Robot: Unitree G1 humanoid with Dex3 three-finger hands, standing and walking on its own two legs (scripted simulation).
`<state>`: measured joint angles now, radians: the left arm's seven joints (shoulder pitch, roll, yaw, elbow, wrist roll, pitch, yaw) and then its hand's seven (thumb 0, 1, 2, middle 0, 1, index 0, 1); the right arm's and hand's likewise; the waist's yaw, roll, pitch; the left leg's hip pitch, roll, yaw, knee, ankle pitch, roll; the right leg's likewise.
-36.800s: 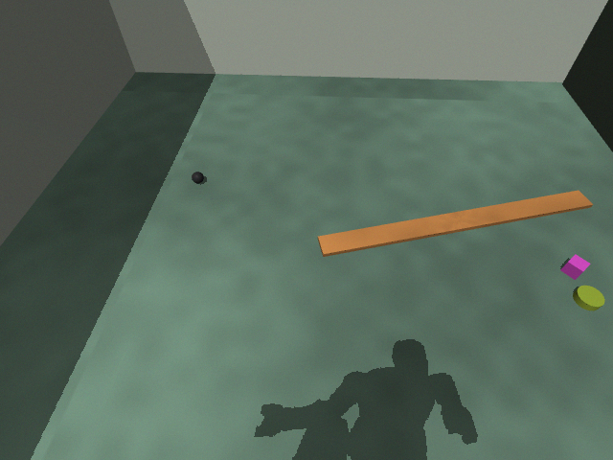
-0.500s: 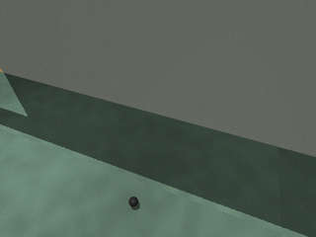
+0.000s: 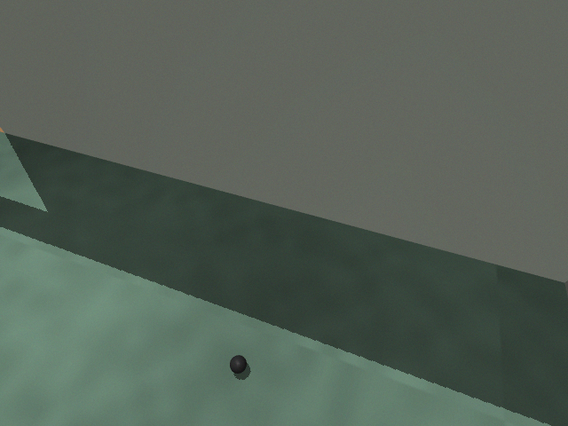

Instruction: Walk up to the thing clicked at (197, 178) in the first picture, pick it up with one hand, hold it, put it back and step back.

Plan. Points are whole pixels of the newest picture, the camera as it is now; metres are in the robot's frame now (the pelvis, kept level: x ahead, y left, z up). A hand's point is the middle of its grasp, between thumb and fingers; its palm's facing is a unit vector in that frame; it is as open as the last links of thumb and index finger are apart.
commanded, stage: stand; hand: left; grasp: from above
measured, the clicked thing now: (238, 364) +0.44 +0.19 -0.75
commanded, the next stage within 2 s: step back in 0.20 s
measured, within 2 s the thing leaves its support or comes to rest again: neither
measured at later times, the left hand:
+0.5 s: hand out of the picture +0.09 +0.30 -0.18, palm faces -0.01 -0.92 -0.38, open 7.4 cm
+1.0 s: hand out of the picture -0.04 +0.27 -0.16, palm faces -0.08 -0.91 -0.40, open 7.4 cm
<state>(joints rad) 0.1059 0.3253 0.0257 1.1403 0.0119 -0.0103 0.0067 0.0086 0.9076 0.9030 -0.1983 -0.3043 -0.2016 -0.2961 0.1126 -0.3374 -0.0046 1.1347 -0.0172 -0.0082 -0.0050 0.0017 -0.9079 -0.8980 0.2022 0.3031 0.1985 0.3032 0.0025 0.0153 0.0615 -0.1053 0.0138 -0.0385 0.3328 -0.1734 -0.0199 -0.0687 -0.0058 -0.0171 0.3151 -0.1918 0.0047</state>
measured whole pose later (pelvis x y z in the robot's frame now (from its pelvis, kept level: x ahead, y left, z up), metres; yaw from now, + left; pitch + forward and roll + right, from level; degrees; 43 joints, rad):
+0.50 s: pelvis -0.04 +0.03 -0.03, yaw +0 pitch -2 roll -1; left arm 0.05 0.40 0.06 0.93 0.01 0.05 0.02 0.01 0.91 0.90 -0.20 -0.30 -0.20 -0.30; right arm 0.13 -0.41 -0.07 0.97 -0.01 0.03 0.02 0.00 -0.91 -0.90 0.20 0.30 0.20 0.30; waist -0.02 -0.02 0.16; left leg -0.28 -0.03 -0.03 0.66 -0.34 0.03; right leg -0.34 -0.04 0.02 0.69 -0.33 0.00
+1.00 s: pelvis -0.15 +0.01 -0.02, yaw -4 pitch -3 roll +1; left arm 0.17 0.34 0.07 0.86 0.03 0.04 0.00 0.01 0.91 0.90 -0.20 -0.30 -0.20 -0.30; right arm 0.14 -0.40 -0.05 0.88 0.01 0.05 -0.01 0.00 -0.91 -0.90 0.20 0.30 0.20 0.30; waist 0.00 0.03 0.18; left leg -0.48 -0.11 -0.12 1.11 -0.49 0.00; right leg -0.28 0.01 0.05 0.64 -0.32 -0.03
